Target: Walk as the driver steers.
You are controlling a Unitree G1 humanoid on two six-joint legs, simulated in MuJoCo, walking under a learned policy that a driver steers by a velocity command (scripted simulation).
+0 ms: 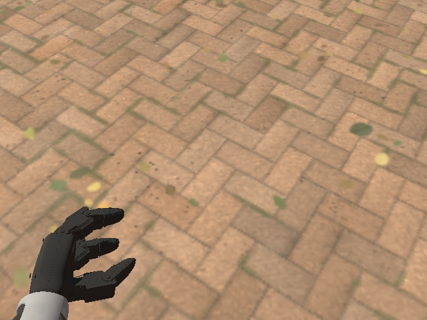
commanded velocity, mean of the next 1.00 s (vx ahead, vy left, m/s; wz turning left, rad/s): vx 0.16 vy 0.00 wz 0.48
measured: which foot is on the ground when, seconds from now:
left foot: down 0.00-0.00, up 0.02-0.38, down 0.40-0.80, up 0.82-1.00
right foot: down 0.00-0.40, up 0.42-0.76, down 0.78-1.00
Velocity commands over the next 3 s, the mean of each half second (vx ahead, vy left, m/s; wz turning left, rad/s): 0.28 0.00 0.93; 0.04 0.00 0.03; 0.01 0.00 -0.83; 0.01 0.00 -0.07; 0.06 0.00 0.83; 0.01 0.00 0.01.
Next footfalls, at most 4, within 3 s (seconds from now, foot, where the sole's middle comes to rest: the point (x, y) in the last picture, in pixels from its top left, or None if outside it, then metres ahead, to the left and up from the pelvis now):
0.40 left None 0.31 0.14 -0.75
0.78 right None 0.40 -0.09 -0.75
1.12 left None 0.27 0.11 -0.75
1.60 right None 0.33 -0.15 -0.75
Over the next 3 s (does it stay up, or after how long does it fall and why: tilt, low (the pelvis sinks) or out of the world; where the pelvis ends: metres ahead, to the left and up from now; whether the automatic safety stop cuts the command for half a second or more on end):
stays up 0.42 0.04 0.03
